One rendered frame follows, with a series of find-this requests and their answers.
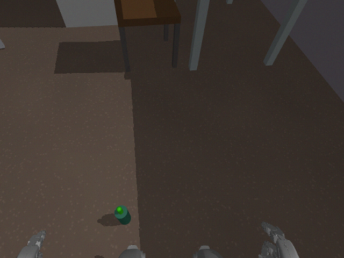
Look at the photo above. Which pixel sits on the bottle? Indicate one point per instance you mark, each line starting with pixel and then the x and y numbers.
pixel 122 215

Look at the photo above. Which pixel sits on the right robot hand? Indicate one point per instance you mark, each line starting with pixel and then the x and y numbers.
pixel 283 249

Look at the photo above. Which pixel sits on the left robot hand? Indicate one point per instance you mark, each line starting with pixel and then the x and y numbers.
pixel 33 246

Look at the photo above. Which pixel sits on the chair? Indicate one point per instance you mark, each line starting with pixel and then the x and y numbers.
pixel 148 12

